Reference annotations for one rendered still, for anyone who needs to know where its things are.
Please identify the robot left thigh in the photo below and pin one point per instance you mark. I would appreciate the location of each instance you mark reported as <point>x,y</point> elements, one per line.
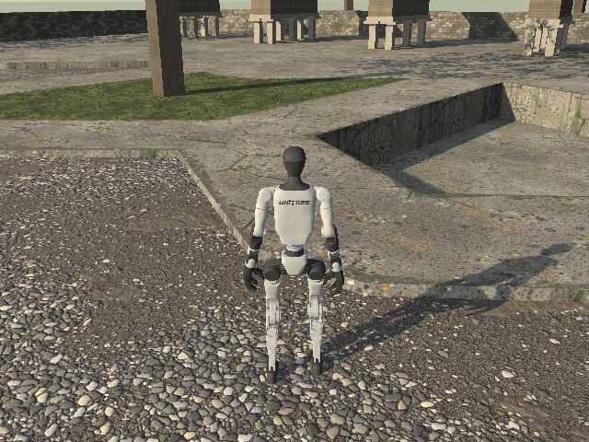
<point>272,272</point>

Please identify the left robot forearm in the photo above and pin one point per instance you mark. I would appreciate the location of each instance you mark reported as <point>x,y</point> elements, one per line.
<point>253,249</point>

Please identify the right robot forearm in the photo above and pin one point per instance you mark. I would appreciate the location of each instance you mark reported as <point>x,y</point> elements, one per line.
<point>334,252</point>

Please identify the robot thigh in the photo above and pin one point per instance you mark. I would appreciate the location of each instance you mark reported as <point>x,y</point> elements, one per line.
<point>316,269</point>
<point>272,272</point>

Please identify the robot left hand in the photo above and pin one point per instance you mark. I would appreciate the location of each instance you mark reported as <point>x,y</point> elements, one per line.
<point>249,279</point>

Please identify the robot left upper arm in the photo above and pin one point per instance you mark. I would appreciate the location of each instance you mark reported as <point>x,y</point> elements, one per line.
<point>262,209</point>

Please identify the robot right thigh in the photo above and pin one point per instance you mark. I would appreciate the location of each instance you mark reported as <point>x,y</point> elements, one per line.
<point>316,269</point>

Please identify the robot right hand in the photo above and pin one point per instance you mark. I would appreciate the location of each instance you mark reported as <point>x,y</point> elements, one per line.
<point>338,283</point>

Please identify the robot right upper arm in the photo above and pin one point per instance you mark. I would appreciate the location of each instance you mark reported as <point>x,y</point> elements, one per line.
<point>326,211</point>

